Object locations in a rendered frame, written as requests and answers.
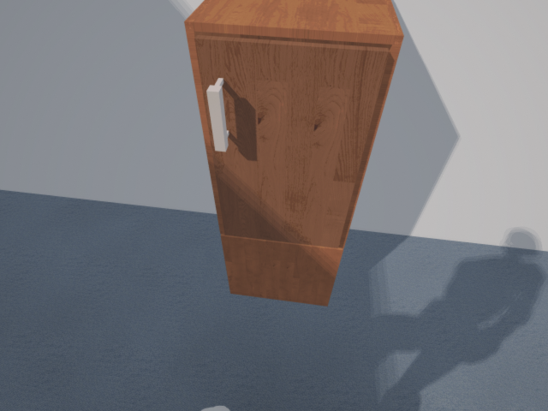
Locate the cupboard door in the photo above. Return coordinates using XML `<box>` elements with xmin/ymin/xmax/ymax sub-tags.
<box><xmin>194</xmin><ymin>35</ymin><xmax>389</xmax><ymax>248</ymax></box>

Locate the handle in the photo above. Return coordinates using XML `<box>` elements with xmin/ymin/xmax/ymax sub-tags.
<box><xmin>206</xmin><ymin>78</ymin><xmax>229</xmax><ymax>152</ymax></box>

